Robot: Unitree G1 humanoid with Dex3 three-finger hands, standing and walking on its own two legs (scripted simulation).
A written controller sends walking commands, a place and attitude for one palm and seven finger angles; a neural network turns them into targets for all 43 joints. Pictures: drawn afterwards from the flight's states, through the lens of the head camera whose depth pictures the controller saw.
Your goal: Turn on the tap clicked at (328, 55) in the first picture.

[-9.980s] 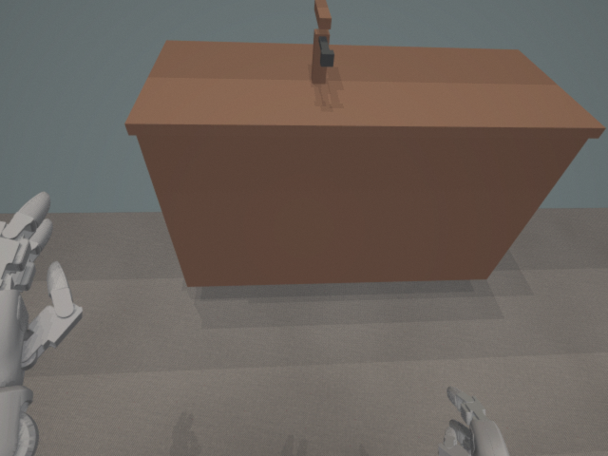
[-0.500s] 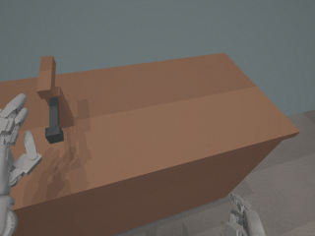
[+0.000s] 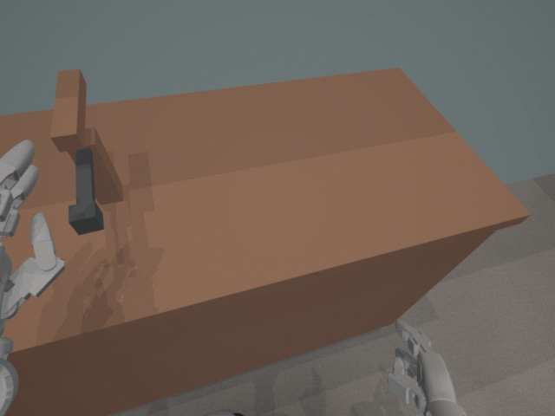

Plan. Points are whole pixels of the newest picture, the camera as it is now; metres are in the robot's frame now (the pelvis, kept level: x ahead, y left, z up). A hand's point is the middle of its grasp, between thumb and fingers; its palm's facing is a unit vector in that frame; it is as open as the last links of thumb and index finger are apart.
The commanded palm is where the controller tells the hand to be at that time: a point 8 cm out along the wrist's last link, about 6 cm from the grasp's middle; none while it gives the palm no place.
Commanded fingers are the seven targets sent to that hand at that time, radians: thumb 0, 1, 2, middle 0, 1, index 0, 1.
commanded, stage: shuffle to correct the standing spot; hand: left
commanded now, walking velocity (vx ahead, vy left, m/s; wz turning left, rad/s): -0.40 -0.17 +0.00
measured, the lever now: (86, 217) +0.30 +0.27 +0.12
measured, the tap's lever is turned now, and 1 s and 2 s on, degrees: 3 3 3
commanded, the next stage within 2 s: come to a stop and stand still in 1.50 s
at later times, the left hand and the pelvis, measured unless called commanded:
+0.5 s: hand (107, 280) +0.21 +0.19 +0.17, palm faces +0.33 -0.85 -0.40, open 7.4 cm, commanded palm +0.15 +0.23 +0.17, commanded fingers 0.00 0.90 0.90 -0.20 -0.30 -0.20 -0.30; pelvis -0.02 -0.04 -0.01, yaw +0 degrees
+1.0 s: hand (63, 324) +0.17 +0.22 +0.16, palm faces +0.36 -0.83 -0.42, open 7.4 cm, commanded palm +0.11 +0.25 +0.17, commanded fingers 0.00 0.90 0.90 -0.20 -0.30 -0.20 -0.30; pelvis -0.05 -0.03 -0.01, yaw +0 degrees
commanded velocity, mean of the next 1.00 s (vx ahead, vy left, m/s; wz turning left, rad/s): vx -0.21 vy -0.17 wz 0.00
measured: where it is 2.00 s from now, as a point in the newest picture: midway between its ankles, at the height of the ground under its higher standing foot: outside the picture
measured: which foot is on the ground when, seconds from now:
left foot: down 0.00-1.00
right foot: down 0.00-1.00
